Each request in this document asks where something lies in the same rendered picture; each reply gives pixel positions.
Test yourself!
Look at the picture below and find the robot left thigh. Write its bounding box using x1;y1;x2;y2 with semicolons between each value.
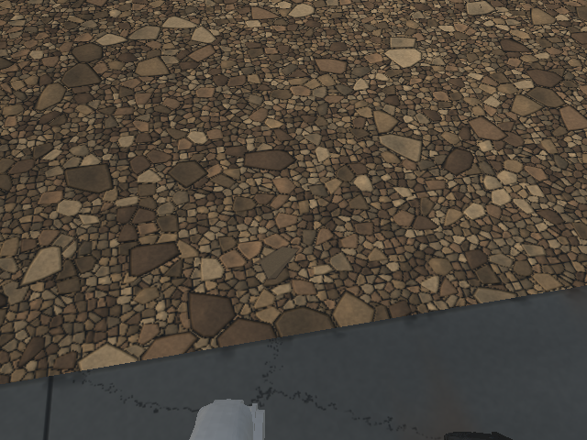
189;399;265;440

